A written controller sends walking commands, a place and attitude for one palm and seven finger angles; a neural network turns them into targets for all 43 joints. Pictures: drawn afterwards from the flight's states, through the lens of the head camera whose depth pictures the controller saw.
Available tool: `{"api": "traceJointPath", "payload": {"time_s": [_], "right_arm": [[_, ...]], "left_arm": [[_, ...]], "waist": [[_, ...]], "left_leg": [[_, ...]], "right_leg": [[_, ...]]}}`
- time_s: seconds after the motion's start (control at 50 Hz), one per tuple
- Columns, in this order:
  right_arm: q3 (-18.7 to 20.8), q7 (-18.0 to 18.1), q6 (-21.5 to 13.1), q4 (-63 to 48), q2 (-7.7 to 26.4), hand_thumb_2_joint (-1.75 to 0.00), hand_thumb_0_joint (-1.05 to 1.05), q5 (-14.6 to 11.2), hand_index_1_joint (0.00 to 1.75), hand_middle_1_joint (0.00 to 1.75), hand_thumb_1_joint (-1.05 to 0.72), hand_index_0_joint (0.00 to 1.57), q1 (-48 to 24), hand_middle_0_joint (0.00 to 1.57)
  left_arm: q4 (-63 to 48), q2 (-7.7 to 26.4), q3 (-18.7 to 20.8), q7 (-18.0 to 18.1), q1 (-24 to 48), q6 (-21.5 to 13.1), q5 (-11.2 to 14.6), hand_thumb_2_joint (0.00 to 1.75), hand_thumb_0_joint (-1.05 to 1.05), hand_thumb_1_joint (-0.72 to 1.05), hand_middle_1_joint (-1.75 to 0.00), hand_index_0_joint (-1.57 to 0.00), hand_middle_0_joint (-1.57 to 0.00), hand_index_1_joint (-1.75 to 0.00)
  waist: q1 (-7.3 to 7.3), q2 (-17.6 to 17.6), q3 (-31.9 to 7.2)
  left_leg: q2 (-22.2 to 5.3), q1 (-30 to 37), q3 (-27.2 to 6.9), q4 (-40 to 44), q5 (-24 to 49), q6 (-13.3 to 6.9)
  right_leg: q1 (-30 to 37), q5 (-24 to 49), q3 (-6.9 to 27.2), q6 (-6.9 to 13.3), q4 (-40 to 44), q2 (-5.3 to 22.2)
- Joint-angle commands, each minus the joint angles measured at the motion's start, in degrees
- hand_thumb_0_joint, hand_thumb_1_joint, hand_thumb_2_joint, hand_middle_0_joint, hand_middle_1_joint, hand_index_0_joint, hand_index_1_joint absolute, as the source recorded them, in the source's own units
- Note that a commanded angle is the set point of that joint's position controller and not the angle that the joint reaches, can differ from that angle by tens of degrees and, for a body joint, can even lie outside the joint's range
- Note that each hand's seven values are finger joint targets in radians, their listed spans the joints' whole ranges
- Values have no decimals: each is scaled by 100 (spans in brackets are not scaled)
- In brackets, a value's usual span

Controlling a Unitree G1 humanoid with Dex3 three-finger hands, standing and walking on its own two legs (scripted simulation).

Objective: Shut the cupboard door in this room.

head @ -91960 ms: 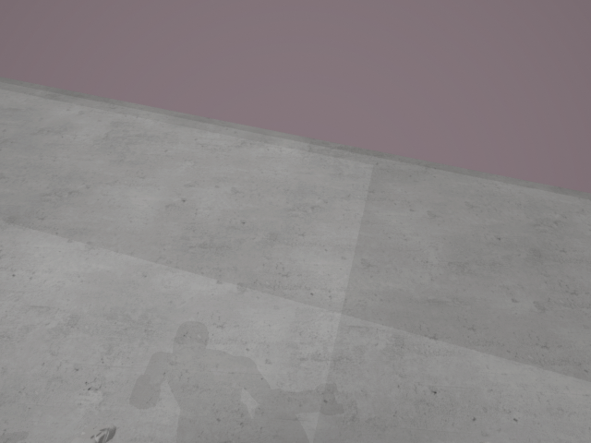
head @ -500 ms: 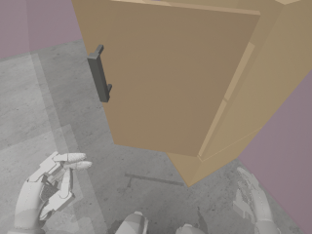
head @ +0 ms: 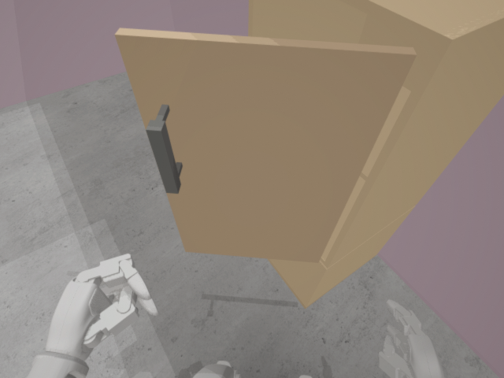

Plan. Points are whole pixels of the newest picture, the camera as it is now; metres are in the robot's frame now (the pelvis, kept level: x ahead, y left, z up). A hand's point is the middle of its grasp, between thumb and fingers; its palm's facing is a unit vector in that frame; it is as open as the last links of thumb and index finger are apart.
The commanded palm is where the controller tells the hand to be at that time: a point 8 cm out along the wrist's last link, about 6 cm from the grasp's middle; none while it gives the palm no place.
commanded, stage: raise the hand and make a fist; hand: left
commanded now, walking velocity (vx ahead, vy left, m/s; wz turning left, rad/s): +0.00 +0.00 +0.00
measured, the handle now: (168, 151) +0.43 +0.18 +0.12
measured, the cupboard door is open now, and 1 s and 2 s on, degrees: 51 51 51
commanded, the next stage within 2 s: bring the fist close to the handle in 0.80 s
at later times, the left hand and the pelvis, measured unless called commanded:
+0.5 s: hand (105, 268) +0.22 +0.20 +0.13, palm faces +0.05 -1.00 -0.07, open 3.1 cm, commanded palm +0.19 +0.24 +0.12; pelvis -0.01 +0.00 +0.03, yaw +1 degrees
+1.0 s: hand (143, 278) +0.22 +0.16 +0.11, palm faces +0.02 -1.00 -0.06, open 3.1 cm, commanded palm +0.21 +0.21 +0.12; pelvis +0.00 -0.03 +0.03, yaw +1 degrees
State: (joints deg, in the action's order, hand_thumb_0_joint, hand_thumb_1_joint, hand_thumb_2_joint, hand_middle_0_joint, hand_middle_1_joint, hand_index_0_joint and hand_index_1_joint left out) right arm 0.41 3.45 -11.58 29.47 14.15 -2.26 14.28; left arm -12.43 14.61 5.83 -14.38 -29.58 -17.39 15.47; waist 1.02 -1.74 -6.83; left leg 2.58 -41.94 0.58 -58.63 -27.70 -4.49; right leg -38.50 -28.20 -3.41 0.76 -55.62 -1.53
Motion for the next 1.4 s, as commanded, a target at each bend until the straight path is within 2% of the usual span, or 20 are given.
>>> {"api": "traceJointPath", "payload": {"time_s": [0.0,0.08,0.14,0.22,0.3,0.38,0.44,0.5,0.52,0.62,0.68,0.8,0.9,0.92,0.98,1.06,1.14,1.22,1.32,1.38], "right_arm": [[141,19,-233,-1026,613,-90,0,-23,30,30,-90,20,-270,20],[60,2,-180,-1038,726,-90,0,-51,30,30,-90,20,-265,20],[16,28,-229,-1073,779,-90,0,-82,30,30,-90,20,-236,20],[-37,75,-304,-1030,779,-90,0,-34,30,30,-90,20,-247,20],[-127,66,-383,-941,676,-90,0,-11,30,30,-90,20,-323,20],[-122,35,-439,-782,721,-90,0,-33,30,30,-90,20,-318,20],[-62,25,-469,-770,776,-90,0,-91,30,30,-90,20,-280,20],[-36,44,-477,-821,814,-90,0,-87,30,30,-90,20,-283,20],[-18,56,-482,-806,826,-90,0,-69,30,30,-90,20,-287,20],[-47,50,-545,-748,739,-90,0,38,30,30,-90,20,-351,20],[-50,-7,-566,-654,700,-90,0,37,30,30,-90,20,-335,20],[13,-10,-486,-716,795,-90,0,-58,30,30,-90,20,-261,20],[-12,80,-425,-782,758,-90,0,-18,30,30,-90,20,-363,20],[-17,93,-415,-721,756,-90,0,4,30,30,-90,20,-359,20],[-49,78,-418,-595,695,-90,0,9,30,30,-90,20,-389,20],[-39,44,-419,-519,739,-90,0,-36,30,30,-90,20,-344,20],[-1,90,-356,-572,817,-90,0,-83,30,30,-90,20,-293,20],[-3,114,-319,-637,805,-90,0,-33,30,30,-90,20,-363,20],[-2,40,-311,-576,756,-90,0,2,30,30,-90,20,-355,20],[11,-16,-292,-562,743,-90,0,-26,30,30,-90,20,-294,20]], "left_arm": [[-1601,594,784,508,350,-400,214,90,0,90,-142,-123,-123,-142],[-970,308,337,459,544,22,111,90,0,90,-150,-130,-130,-150],[-851,427,160,300,857,371,-19,90,0,90,-150,-130,-130,-150],[-1194,1037,736,345,1316,488,-17,90,0,90,-150,-130,-130,-150],[-1485,1001,930,530,1689,226,92,90,0,90,-150,-130,-130,-150],[-977,792,761,463,1712,342,131,90,0,90,-150,-130,-130,-150],[-390,493,482,177,1207,714,173,90,0,90,-150,-130,-130,-150],[-488,681,586,17,1313,941,188,90,0,90,-150,-130,-130,-150],[-547,857,760,55,1326,921,179,90,0,90,-150,-130,-130,-150],[-1401,1199,1181,447,1919,262,164,90,0,90,-150,-130,-130,-150],[-1137,873,951,508,1720,-13,140,90,0,90,-150,-130,-130,-150],[-490,659,551,68,1216,466,143,90,0,90,-150,-130,-130,-150],[-864,1012,1018,143,1828,470,260,90,0,90,-150,-130,-130,-150],[-930,1223,1236,235,1978,362,256,90,0,90,-150,-130,-130,-150],[-715,1134,1242,366,2428,62,213,90,0,90,-150,-130,-130,-150],[-141,825,809,148,2451,119,183,90,0,90,-150,-130,-130,-150],[351,870,755,-149,2493,536,216,90,0,90,-150,-130,-130,-150],[115,1244,1286,-19,2704,552,314,90,0,90,-150,-130,-130,-150],[52,1057,1165,286,2908,221,198,90,0,90,-150,-130,-130,-150],[124,605,599,300,2895,251,34,90,0,90,-150,-130,-130,-150]], "waist": [[39,-430,-831],[-151,-306,-189],[-199,-190,-122],[-85,-195,-455],[-3,-631,-503],[-83,-501,-264],[-75,-11,-112],[-34,192,-208],[-15,294,-296],[16,-208,-587],[-59,-318,-477],[-106,44,-311],[-91,356,-468],[-86,265,-451],[-146,23,-425],[-208,-178,-471],[-183,274,-597],[-8,356,-910],[-50,113,-805],[-148,-267,-630]], "left_leg": [[-436,1518,-879,1550,1765,567],[-467,1308,-998,1844,763,524],[-446,1322,-1032,2018,460,443],[-420,1615,-967,2077,803,416],[-433,1960,-991,2225,1067,540],[-414,1920,-924,2289,972,506],[-351,1725,-756,2248,1059,406],[-281,1690,-628,2183,1269,344],[-269,1684,-575,2124,1342,318],[-246,1919,-500,2022,1603,320],[-230,1881,-476,1947,1561,337],[-187,1630,-375,1853,1515,269],[-171,1568,-338,1761,1506,252],[-182,1540,-336,1725,1528,257],[-176,1576,-327,1703,1498,275],[-161,1595,-298,1664,1554,264],[-174,1496,-287,1645,1615,242],[-178,1606,-303,1719,1897,264],[-188,1794,-258,1801,2055,269],[-216,2010,-291,1871,2133,281]], "right_leg": [[297,1196,-160,129,717,-83],[211,778,-160,105,990,-77],[445,717,-98,108,1201,-35],[825,932,-47,134,1352,-42],[917,1037,-97,177,1375,-58],[977,1051,-95,145,1564,-40],[1174,1156,-45,119,1760,-3],[1362,1312,30,94,1848,35],[1456,1329,86,91,1874,45],[1446,1444,136,118,1745,27],[1305,1437,122,124,1685,31],[1425,1603,315,34,1895,118],[1598,1601,544,-69,2007,211],[1623,1622,596,-60,1995,211],[1480,1590,561,-34,1906,182],[1471,1771,599,-51,1912,216],[1691,2037,758,-185,2009,315],[1987,2494,672,-157,1877,305],[1741,2513,438,-59,1738,170],[1408,2320,241,34,1686,95]]}}
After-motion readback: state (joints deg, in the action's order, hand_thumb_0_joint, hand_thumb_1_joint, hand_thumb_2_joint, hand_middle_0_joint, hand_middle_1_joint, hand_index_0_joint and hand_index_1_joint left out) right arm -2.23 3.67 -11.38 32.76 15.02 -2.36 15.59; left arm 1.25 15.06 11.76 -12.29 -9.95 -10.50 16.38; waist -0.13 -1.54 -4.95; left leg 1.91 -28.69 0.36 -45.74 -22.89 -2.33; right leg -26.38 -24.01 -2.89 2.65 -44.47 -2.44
